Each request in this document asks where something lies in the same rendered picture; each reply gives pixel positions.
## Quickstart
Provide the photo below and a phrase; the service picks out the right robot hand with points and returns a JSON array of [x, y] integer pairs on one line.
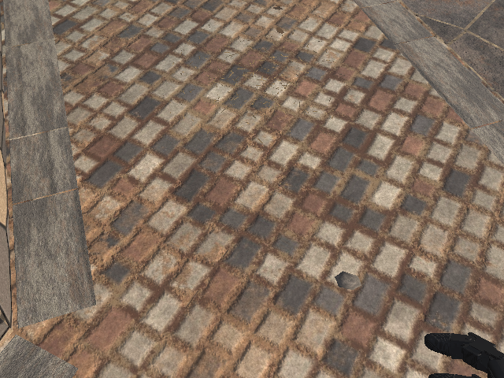
[[472, 349]]

